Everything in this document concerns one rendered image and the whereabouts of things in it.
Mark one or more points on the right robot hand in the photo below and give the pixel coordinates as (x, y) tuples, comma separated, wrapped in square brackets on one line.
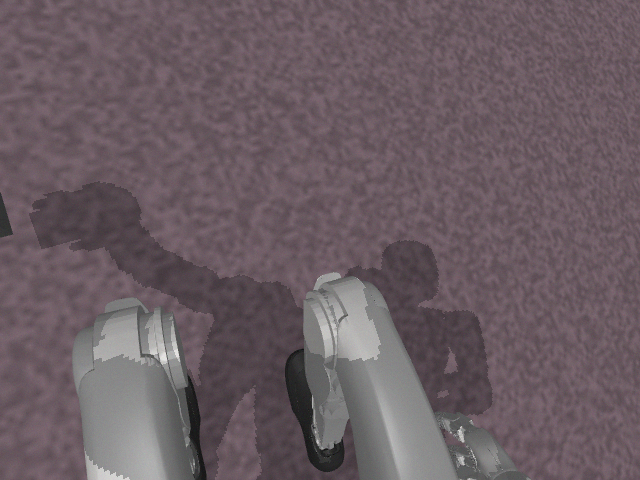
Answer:
[(483, 458)]

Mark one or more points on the cube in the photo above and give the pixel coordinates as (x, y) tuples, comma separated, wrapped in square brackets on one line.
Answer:
[(5, 227)]

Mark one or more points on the left robot foot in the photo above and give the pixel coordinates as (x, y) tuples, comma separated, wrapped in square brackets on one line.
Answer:
[(194, 415)]

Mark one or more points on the right robot foot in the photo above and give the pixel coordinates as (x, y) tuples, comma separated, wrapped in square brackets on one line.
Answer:
[(301, 402)]

